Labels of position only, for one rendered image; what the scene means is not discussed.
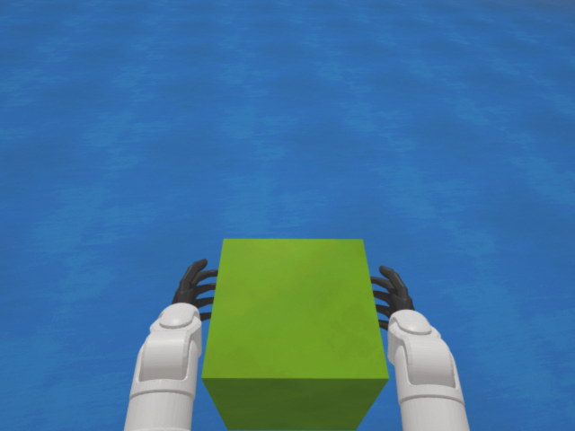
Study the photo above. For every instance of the right robot forearm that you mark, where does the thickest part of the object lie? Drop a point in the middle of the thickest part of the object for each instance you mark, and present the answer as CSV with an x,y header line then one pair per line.
x,y
428,386

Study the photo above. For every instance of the robot left hand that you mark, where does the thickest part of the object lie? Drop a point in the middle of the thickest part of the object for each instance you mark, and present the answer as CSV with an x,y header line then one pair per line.
x,y
188,289

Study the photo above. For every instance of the left robot forearm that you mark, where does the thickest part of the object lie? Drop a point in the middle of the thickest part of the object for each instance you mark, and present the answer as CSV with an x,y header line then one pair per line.
x,y
164,383

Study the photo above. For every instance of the robot right hand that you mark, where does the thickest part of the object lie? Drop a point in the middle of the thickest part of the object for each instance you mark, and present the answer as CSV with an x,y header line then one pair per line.
x,y
398,299

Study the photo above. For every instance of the carton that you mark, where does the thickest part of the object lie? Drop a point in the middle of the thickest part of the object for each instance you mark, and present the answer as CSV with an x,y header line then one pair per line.
x,y
294,341

